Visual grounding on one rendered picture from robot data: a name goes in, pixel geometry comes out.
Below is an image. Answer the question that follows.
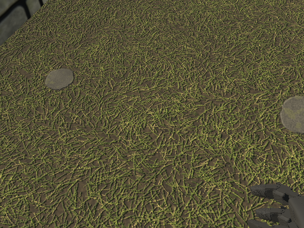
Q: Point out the robot right hand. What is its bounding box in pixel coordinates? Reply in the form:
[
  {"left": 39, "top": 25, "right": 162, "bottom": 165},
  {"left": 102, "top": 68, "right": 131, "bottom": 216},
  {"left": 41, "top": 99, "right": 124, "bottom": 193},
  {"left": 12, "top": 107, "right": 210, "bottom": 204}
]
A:
[{"left": 247, "top": 182, "right": 304, "bottom": 228}]

